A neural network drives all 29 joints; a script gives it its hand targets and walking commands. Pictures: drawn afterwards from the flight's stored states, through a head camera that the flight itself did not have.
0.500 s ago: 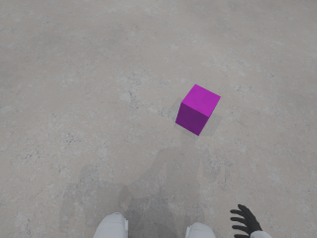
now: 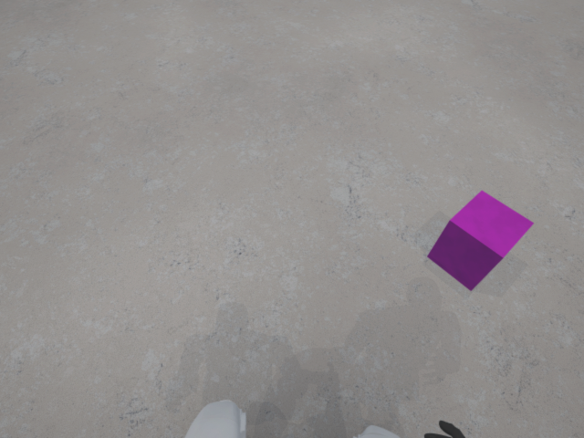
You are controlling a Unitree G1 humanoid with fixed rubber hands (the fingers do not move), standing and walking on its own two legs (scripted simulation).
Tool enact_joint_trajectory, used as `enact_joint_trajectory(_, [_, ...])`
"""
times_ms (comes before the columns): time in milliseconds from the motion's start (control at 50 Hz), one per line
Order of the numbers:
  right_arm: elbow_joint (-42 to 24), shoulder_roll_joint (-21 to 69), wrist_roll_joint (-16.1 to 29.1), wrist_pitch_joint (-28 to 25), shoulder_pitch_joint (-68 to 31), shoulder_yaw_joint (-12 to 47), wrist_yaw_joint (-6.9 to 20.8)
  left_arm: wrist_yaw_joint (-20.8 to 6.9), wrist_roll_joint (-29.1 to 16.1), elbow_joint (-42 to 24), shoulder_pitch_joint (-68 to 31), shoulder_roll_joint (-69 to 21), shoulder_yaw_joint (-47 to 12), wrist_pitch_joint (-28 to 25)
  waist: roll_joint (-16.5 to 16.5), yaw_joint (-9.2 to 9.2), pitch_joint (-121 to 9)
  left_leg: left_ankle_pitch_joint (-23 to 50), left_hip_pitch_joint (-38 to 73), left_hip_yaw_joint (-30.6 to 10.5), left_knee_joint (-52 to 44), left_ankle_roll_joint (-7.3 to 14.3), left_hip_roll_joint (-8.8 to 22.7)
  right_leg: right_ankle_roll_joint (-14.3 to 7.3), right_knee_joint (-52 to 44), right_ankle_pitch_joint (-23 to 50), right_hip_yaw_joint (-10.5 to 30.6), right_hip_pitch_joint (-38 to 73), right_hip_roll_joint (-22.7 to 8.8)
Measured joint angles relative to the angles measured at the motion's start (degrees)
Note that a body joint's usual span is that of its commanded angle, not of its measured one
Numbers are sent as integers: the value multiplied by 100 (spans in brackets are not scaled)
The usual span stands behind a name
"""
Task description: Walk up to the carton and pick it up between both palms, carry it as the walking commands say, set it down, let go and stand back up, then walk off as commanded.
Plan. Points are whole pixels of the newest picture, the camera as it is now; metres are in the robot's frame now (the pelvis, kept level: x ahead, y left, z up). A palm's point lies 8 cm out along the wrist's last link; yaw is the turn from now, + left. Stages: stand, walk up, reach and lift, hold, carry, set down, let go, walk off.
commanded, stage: stand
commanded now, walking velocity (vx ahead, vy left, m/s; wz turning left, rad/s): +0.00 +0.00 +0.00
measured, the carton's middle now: (476, 241) +0.80 -0.68 -0.63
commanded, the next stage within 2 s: none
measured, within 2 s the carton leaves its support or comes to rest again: neither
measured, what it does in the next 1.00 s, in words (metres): steps to the left: left foot, then right foot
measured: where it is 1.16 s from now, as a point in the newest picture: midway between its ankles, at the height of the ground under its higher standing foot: outside the picture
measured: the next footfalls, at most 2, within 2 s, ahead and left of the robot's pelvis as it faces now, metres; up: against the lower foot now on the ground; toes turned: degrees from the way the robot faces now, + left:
left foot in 0.06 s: +0.06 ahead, +0.18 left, +0.00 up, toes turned +8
right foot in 0.34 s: +0.04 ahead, -0.02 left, +0.00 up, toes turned -6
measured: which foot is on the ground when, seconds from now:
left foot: up 0.00-0.04, down 0.06-1.00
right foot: down 0.00-0.06, up 0.08-0.32, down 0.34-1.00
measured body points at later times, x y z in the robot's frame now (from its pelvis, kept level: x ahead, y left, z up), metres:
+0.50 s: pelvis -0.01 +0.09 +0.02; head -0.01 +0.09 +0.47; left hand +0.04 +0.31 -0.13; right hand +0.05 -0.13 -0.14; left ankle +0.03 +0.18 -0.72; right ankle +0.00 -0.02 -0.72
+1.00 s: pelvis +0.00 +0.12 +0.02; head -0.01 +0.13 +0.47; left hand -0.04 +0.32 -0.15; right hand -0.01 -0.08 -0.14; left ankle +0.03 +0.18 -0.72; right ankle +0.00 -0.02 -0.72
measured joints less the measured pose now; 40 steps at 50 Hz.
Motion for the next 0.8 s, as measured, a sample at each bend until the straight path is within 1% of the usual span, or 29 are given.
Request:
enact_joint_trajectory(40, [-3,-35,-22,-19,-33,10,-67,-77,0,-8,52,79,65,27,-71,90,-47,174,470,162,-1029,28,101,162,238,-81,5,-108,-180])
enact_joint_trajectory(60, [27,-23,-60,-59,-86,1,-111,-121,-10,2,66,141,99,32,-186,125,-29,589,618,257,-1379,71,17,254,426,-147,71,-190,-336])
enact_joint_trajectory(80, [65,26,-86,-118,-156,5,-138,-158,-45,16,53,218,132,71,-332,174,19,677,586,334,-1305,170,-98,307,675,-454,308,-328,-373])
enact_joint_trajectory(120, [71,107,-106,-279,-195,54,-173,-165,-94,-1,30,324,130,214,-459,188,2,584,500,410,-1223,378,-206,289,1495,-1221,838,-737,-110])
enact_joint_trajectory(140, [72,144,-132,-333,-183,76,-208,-159,-110,-8,-2,349,116,262,-474,176,-26,586,498,418,-1286,452,-240,238,1853,-1354,972,-900,45])
enact_joint_trajectory(180, [100,219,-186,-365,-150,114,-312,-151,-103,-23,-79,353,76,257,-474,157,-86,689,558,438,-1513,548,-302,106,2244,-1307,1059,-1093,303])
enact_joint_trajectory(200, [125,255,-205,-361,-135,132,-356,-145,-94,-27,-113,334,53,228,-463,144,-124,758,591,449,-1631,581,-331,47,2267,-1241,1045,-1123,410])
enact_joint_trajectory(240, [189,320,-223,-360,-118,172,-400,-128,-95,-33,-171,261,-4,197,-427,108,-200,871,640,474,-1818,639,-382,-50,2003,-1157,982,-1054,601])
enact_joint_trajectory(300, [304,393,-218,-358,-96,231,-390,-137,-121,-12,-231,103,-111,174,-357,47,-311,953,661,517,-1954,704,-478,-193,1070,-955,951,-673,849])
enact_joint_trajectory(320, [343,413,-198,-358,-79,253,-375,-140,-131,2,-233,41,-151,156,-331,31,-347,956,657,530,-1956,720,-515,-248,602,-744,952,-462,918])
enact_joint_trajectory(340, [391,440,-169,-358,-49,274,-363,-147,-132,19,-222,-15,-197,123,-328,36,-387,948,655,556,-1947,730,-569,-307,-16,-366,962,-192,957])
enact_joint_trajectory(360, [465,440,-135,-358,-35,289,-361,-143,-107,76,-228,-115,-236,80,-229,39,-383,935,678,542,-1930,735,-556,-379,-378,98,938,-25,1000])
enact_joint_trajectory(380, [553,449,-98,-344,-26,289,-365,-147,-98,136,-214,-214,-274,49,-126,15,-380,965,757,509,-2013,733,-537,-414,-517,223,904,77,1035])
enact_joint_trajectory(420, [669,425,-54,-350,17,233,-441,-159,-82,229,-141,-361,-330,-5,-26,-64,-438,1153,925,462,-2347,722,-561,-410,-793,280,852,242,1049])
enact_joint_trajectory(440, [722,394,-51,-355,42,231,-416,-155,-87,268,-110,-418,-353,-35,-3,-95,-465,1230,998,450,-2508,732,-578,-391,-950,329,836,320,1051])
enact_joint_trajectory(480, [826,352,-71,-385,115,236,-358,-65,-135,343,-74,-462,-339,-83,15,-124,-513,1347,1103,440,-2747,772,-594,-350,-1231,456,821,447,1066])
enact_joint_trajectory(580, [1084,357,-90,-511,387,289,-383,-49,-184,534,-18,-404,-348,-130,-64,-120,-613,1470,1235,478,-3045,848,-634,-286,-1558,638,853,576,1061])
enact_joint_trajectory(700, [1333,446,-83,-540,665,370,-437,-63,-169,749,125,-394,-398,-128,-175,-97,-694,1549,1301,529,-3243,924,-736,-213,-1589,657,904,555,970])
enact_joint_trajectory(800, [1408,555,-95,-546,797,428,-446,-52,-156,948,319,-486,-486,-122,-192,-97,-737,1525,1268,567,-3229,980,-779,-158,-1559,645,944,505,924])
